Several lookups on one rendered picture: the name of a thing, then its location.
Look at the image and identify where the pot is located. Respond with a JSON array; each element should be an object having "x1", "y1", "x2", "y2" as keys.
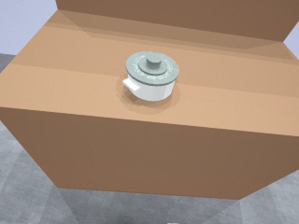
[{"x1": 122, "y1": 74, "x2": 175, "y2": 102}]

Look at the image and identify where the lid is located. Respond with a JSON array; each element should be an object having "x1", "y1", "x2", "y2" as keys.
[{"x1": 125, "y1": 51, "x2": 179, "y2": 87}]

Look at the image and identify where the table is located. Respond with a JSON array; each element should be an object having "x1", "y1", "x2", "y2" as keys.
[{"x1": 0, "y1": 0, "x2": 299, "y2": 200}]

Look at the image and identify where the knob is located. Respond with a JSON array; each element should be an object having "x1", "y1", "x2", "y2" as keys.
[{"x1": 146, "y1": 53, "x2": 162, "y2": 66}]

